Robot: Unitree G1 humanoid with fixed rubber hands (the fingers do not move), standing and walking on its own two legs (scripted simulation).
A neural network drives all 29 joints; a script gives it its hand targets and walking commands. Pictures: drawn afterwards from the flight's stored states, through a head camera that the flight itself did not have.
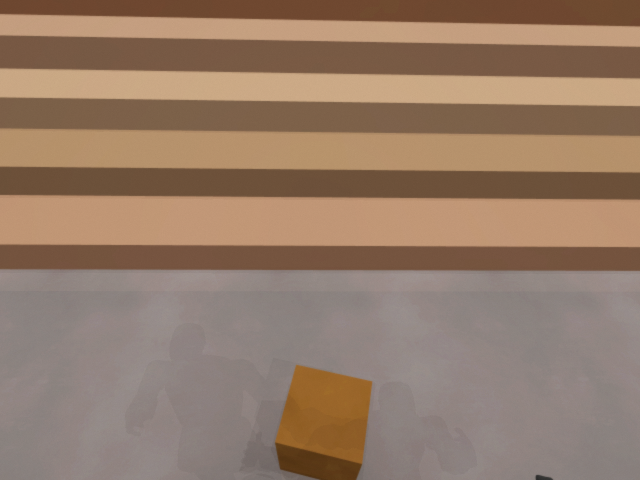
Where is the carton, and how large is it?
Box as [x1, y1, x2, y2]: [275, 365, 371, 479]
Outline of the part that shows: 296,365 275,440 280,468 319,479 355,479 362,461 371,381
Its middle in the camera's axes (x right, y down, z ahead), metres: +0.02 +0.53 +1.06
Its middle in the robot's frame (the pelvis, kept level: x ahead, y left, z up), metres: +0.41 -0.03 -0.66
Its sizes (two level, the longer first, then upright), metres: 0.210 0.200 0.250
